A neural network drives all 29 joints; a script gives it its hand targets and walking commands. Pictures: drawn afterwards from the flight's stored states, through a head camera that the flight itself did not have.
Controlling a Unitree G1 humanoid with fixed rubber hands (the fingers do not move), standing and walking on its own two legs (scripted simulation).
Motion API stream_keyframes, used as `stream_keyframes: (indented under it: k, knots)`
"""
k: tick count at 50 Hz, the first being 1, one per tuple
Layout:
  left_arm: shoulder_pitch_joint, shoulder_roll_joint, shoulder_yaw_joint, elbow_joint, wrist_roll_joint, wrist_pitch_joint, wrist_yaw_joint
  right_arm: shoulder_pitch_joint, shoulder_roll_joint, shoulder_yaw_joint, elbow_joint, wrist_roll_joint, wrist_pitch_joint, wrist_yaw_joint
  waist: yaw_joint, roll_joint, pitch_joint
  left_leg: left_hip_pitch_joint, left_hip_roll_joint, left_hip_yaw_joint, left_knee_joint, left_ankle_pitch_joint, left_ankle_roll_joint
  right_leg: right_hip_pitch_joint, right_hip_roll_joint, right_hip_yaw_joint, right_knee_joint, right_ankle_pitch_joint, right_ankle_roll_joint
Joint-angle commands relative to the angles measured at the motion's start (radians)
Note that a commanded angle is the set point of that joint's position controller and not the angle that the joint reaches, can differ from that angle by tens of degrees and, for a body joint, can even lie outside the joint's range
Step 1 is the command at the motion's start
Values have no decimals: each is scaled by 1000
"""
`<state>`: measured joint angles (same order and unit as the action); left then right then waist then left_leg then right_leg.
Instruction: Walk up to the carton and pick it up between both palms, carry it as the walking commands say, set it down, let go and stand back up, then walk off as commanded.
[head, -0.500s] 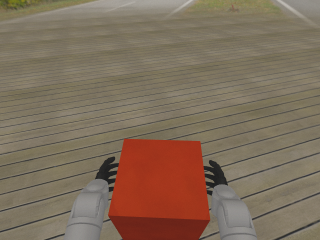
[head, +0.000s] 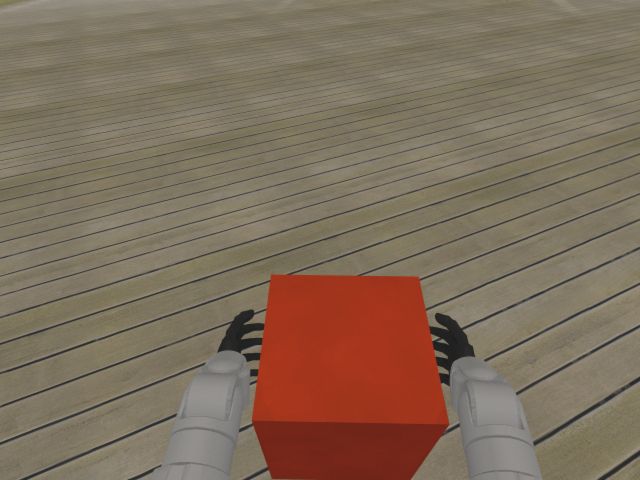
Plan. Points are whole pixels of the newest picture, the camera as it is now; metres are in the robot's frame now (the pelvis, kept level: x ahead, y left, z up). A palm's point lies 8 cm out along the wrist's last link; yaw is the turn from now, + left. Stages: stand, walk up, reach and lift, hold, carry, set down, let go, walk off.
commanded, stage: set down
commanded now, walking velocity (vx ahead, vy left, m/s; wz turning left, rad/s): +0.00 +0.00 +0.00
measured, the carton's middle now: (342, 381) +0.30 +0.00 -0.05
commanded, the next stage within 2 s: none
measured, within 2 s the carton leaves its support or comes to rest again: neither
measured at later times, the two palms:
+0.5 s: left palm (260, 392) +0.27 +0.11 -0.04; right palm (468, 378) +0.31 -0.18 -0.04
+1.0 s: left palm (255, 407) +0.30 +0.14 -0.14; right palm (437, 399) +0.33 -0.16 -0.14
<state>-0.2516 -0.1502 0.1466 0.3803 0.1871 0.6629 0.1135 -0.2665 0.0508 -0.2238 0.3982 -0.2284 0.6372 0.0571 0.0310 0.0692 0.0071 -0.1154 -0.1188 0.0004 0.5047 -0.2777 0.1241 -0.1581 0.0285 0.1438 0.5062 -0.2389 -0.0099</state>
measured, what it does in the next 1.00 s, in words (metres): lowers itself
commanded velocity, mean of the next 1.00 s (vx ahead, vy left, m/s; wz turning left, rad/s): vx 0.00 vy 0.00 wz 0.00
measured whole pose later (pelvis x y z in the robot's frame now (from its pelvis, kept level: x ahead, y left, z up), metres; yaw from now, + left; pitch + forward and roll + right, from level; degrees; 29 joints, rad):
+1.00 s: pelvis -0.04 -0.09 -0.08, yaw +4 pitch +24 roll +0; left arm -0.58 0.00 0.40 0.69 0.22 0.26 -0.07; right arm -0.51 0.18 -0.29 0.58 -0.20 0.28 -0.17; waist 0.07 -0.02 -0.08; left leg -1.08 -0.08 -0.10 1.06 -0.39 -0.03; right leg -1.10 0.14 0.05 1.04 -0.34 -0.05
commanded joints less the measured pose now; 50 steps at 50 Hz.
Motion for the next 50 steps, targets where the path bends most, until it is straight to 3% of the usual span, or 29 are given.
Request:
stream_keyframes:
  k: [1,3,6,7,8,9,10,11,14,16,17,18,19,20,21,22,24,30,32,35,36,38,39,41,42,43,45,47,50]
  knots:
    - [-378,-1123,-448,-73,-205,-123,-192,-520,811,484,-133,192,-119,290,-9,-93,-290,89,176,-250,-141,523,-177,62,49,-32,2,176,-33]
    - [-409,-1121,-505,-98,-249,-149,-214,-492,810,475,-148,191,-146,274,-82,-147,-341,143,175,-256,-118,548,-178,15,49,-28,-17,195,-31]
    - [-469,-1139,-565,-147,-255,-203,-209,-591,798,526,-218,245,-204,280,-60,-63,-402,176,184,-271,-91,569,-181,-45,59,-27,7,176,-37]
    - [-470,-1123,-599,-183,-265,-219,-211,-557,820,529,-208,239,-210,269,-82,-64,-416,148,183,-272,-82,592,-189,-13,44,-12,2,199,-39]
    - [-483,-1073,-588,-189,-245,-241,-213,-563,824,552,-216,249,-223,264,-44,-64,-414,105,171,-240,-66,568,-185,-9,41,-7,-2,195,-38]
    - [-476,-1045,-555,-132,-233,-241,-222,-581,828,516,-177,232,-222,253,-57,-73,-400,94,170,-249,-73,455,-181,-42,35,-9,1,148,-31]
    - [-529,-1037,-524,-94,-217,-251,-220,-604,814,524,-112,224,-232,255,-16,-47,-367,56,145,-221,-63,394,-179,-64,36,-10,6,100,-42]
    - [-471,-1041,-505,-52,-191,-251,-223,-571,824,515,-83,201,-231,247,-42,-42,-343,36,138,-210,-61,357,-168,-50,31,-12,2,103,-47]
    - [-512,-1021,-501,-53,-171,-284,-253,-535,908,521,-32,175,-248,225,-51,-56,-443,32,101,-173,-13,385,-157,-66,45,-27,26,169,-32]
    - [-580,-978,-454,-6,-147,-303,-265,-572,943,481,38,173,-266,219,-26,-58,-425,-22,96,-155,13,372,-150,-145,54,-34,47,147,-26]
    - [-553,-985,-443,37,-133,-304,-266,-582,952,499,48,182,-280,216,10,-11,-440,-15,83,-146,23,401,-147,-157,53,-43,63,166,-32]
    - [-609,-957,-447,9,-139,-322,-272,-574,949,472,82,169,-283,207,-16,-30,-429,-56,79,-146,45,377,-147,-165,58,-39,64,178,-35]
    - [-611,-934,-421,32,-118,-332,-268,-602,960,445,115,163,-293,205,10,-5,-423,-80,82,-140,43,366,-149,-189,59,-41,91,158,-28]
    - [-660,-936,-434,26,-116,-340,-272,-567,982,420,165,146,-298,204,-12,-3,-429,-93,72,-132,54,349,-150,-217,68,-44,89,169,-31]
    - [-629,-891,-360,90,-76,-337,-283,-612,994,402,174,134,-305,193,32,-13,-413,-150,53,-112,69,282,-136,-215,66,-45,99,167,-25]
    - [-649,-876,-363,97,-71,-343,-290,-593,998,366,190,113,-309,183,-12,-33,-425,-189,52,-111,89,250,-132,-225,64,-45,114,168,-21]
    - [-645,-844,-285,144,-53,-363,-317,-647,1031,402,168,105,-326,156,24,-102,-432,-294,34,-89,138,201,-115,-176,44,-16,116,196,-7]
    - [-799,-815,-252,216,-48,-399,-364,-748,1042,380,170,70,-361,98,-5,-138,-522,-517,15,-67,227,77,-105,-219,47,-4,195,146,13]
    - [-763,-817,-237,239,-43,-417,-371,-758,1084,444,149,94,-377,82,52,-128,-602,-603,2,-49,255,90,-103,-124,33,22,223,211,19]
    - [-788,-806,-222,285,-43,-429,-397,-866,1076,495,112,131,-397,50,71,-120,-715,-695,0,-44,315,49,-105,-137,20,57,261,170,37]
    - [-891,-780,-270,199,-81,-458,-407,-873,1102,524,94,149,-407,39,51,-150,-781,-750,0,-40,360,45,-108,-99,22,92,270,175,40]
    - [-929,-729,-254,187,-74,-470,-421,-861,1141,532,120,143,-411,17,78,-132,-840,-838,-3,-23,402,49,-113,-45,-1,143,285,180,54]
    - [-941,-785,-295,182,-97,-475,-426,-859,1135,551,88,148,-417,6,48,-121,-902,-828,-4,-26,408,48,-118,-25,11,137,289,156,53]
    - [-915,-750,-278,196,-93,-470,-431,-860,1133,564,99,141,-414,-9,82,-130,-951,-876,-5,-30,441,29,-116,-45,9,138,336,132,56]
    - [-922,-749,-282,194,-82,-466,-430,-855,1134,534,143,137,-408,-2,83,-89,-888,-876,-1,-28,438,15,-121,-134,18,117,342,91,50]
    - [-902,-753,-263,244,-75,-451,-437,-812,1106,505,151,118,-399,-10,52,-117,-844,-900,0,-32,445,-1,-120,-143,20,132,314,52,50]
    - [-931,-744,-273,237,-86,-451,-436,-860,1113,506,154,137,-406,-4,56,-91,-813,-874,3,-34,452,-23,-116,-256,35,95,345,14,55]
    - [-921,-765,-255,258,-71,-442,-433,-925,1092,523,146,151,-405,-1,99,-75,-859,-893,2,-28,482,-21,-126,-291,30,104,351,-66,49]
    - [-917,-818,-266,266,-92,-442,-418,-916,1068,484,136,128,-416,5,44,-92,-865,-881,-10,-37,484,1,-114,-413,70,4,431,26,42]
